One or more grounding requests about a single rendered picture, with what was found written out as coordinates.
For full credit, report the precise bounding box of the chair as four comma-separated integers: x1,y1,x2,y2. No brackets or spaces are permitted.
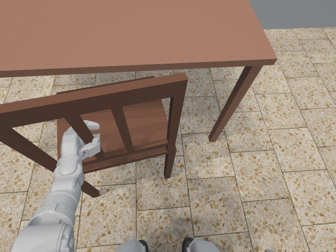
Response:
0,72,188,198

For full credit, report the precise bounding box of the robot left forearm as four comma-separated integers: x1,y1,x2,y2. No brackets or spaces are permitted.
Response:
10,155,85,252

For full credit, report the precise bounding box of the left robot hand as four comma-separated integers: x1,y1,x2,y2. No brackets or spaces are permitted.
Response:
60,120,101,160

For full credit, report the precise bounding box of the right robot shin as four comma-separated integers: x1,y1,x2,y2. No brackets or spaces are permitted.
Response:
190,238,203,244

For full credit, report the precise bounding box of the robot left upper arm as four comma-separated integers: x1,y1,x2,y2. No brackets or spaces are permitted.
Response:
13,223,75,252

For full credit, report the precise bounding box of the left robot shin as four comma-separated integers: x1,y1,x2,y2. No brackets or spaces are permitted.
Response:
127,238,140,243

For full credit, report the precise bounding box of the table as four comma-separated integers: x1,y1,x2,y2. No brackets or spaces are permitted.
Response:
0,0,278,142

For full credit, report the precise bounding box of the robot shin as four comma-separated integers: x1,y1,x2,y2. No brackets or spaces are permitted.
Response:
127,238,140,243
190,238,203,244

